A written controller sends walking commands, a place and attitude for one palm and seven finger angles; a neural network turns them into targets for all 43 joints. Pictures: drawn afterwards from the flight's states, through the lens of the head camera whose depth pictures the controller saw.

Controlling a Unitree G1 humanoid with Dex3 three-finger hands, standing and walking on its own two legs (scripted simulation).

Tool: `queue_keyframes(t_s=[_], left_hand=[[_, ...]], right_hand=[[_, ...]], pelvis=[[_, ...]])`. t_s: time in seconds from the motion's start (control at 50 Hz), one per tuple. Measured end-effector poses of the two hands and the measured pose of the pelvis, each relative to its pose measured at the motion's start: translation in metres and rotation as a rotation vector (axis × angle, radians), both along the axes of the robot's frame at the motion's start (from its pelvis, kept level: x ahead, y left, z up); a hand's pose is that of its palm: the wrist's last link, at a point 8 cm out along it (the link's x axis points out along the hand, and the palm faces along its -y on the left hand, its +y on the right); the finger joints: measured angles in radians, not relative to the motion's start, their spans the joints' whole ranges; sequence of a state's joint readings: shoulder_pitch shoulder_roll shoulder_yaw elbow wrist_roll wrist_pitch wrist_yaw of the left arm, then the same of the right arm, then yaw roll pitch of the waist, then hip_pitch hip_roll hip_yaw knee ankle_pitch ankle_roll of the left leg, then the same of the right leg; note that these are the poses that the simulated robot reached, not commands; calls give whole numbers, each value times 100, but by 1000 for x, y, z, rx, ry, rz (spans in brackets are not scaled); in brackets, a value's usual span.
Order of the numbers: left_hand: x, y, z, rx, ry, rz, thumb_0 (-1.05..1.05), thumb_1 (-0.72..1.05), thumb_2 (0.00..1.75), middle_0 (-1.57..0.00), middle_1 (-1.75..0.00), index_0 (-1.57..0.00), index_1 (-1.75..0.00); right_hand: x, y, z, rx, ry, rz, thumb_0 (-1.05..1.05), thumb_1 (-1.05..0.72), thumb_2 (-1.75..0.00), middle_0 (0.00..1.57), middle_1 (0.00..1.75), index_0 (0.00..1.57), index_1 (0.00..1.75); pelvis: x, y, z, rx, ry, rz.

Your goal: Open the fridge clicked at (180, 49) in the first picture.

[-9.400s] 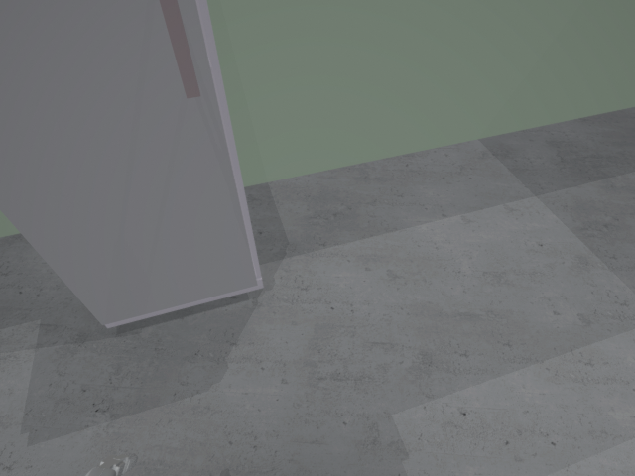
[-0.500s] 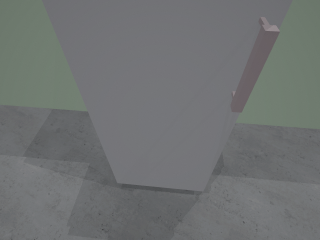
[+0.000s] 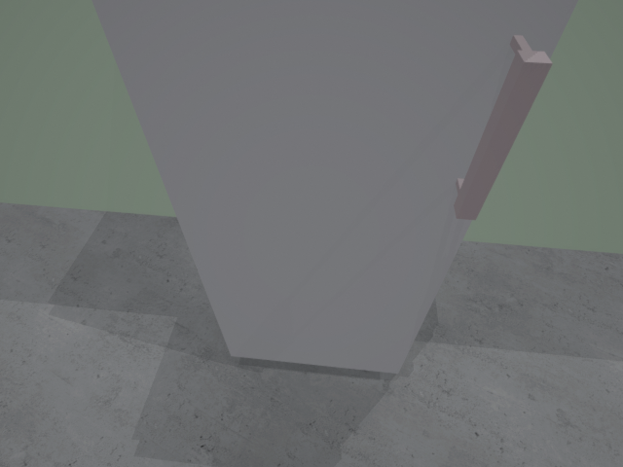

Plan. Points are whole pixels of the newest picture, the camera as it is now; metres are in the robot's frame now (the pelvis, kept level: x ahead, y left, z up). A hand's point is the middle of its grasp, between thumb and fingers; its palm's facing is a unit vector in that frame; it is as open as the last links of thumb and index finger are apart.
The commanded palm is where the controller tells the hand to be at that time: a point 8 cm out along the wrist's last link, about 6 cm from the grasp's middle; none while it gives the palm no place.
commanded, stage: look again from close up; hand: right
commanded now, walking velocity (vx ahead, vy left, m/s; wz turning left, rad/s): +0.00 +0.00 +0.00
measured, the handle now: (488, 137) +0.47 -0.19 +0.20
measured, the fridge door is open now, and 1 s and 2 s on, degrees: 0 0 0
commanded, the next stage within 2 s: raise the hand to about handle height in 0.16 s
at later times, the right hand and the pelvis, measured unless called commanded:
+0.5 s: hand (469, 405) +0.20 -0.16 +0.02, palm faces +0.20 +0.98 -0.04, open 7.7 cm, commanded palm +0.11 -0.21 -0.03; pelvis -0.02 +0.01 -0.02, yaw -1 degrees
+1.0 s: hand (500, 405) +0.19 -0.19 +0.05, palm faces +0.05 +1.00 -0.08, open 10.5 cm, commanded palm +0.15 -0.24 +0.07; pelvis -0.03 +0.03 -0.03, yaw -3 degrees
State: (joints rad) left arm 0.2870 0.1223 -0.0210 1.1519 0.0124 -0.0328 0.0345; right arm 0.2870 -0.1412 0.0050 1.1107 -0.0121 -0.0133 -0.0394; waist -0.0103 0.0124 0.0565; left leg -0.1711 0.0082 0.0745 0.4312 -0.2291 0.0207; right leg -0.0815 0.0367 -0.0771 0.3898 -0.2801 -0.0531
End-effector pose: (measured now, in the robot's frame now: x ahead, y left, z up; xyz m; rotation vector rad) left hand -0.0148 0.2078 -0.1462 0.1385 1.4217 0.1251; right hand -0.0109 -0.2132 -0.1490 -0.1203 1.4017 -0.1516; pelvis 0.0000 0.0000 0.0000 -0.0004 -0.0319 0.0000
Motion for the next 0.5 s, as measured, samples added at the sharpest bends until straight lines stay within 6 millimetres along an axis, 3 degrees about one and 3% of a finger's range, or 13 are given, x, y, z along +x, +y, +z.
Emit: queue_keyframes(t_s=[0.28, 0.3, 0.36, 0.4, 0.46, 0.5], left_hand=[[-1, 7, 1, 6, -8, 2, 0, 91, 90, -20, -30, -20, -30], [2, 11, 2, 16, -34, 2, 0, 91, 90, -20, -30, -20, -30], [23, 26, 11, 62, -247, -1, 2, 93, 90, -20, -30, -20, -30], [46, 36, 16, 77, -398, -10, 2, 93, 90, -20, -30, -20, -30], [87, 50, 27, 97, -603, -48, 2, 92, 90, -20, -30, -20, -30], [114, 58, 39, 108, -723, -69, 2, 92, 90, -20, -30, -20, -30]], right_hand=[[-10, 10, -1, 9, 10, 2, 0, -91, -90, 20, 30, 20, 30], [-4, 6, 3, -7, -18, -36, 1, -92, -90, 20, 30, 20, 30], [50, -21, 49, -126, -370, -99, 5, -95, -89, 21, 31, 20, 31], [94, -26, 90, -161, -644, -97, 5, -93, -89, 20, 32, 20, 32], [155, -15, 151, -134, -1064, -43, 4, -88, -87, 20, 35, 20, 34], [178, 1, 178, -45, -1310, 2, 3, -84, -85, 20, 37, 20, 36]], pelvis=[[-4, 5, 0, 3, 4, 2], [-5, 5, -1, 4, 4, 2], [-8, 7, -5, -17, 9, 1], [-11, 7, -8, -18, 17, -18], [-17, 9, -15, -10, 49, -29], [-21, 12, -23, -11, 84, -19]])
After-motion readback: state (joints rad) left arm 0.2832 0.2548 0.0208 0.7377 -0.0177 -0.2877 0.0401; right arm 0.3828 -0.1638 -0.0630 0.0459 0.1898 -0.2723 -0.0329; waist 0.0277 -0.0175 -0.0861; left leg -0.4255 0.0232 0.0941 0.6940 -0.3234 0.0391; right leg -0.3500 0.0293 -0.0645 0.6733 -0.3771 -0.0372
